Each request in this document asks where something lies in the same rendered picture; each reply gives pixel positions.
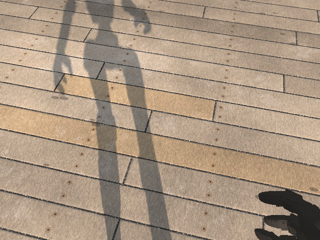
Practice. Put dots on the right robot hand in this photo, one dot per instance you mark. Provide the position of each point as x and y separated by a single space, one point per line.
303 226

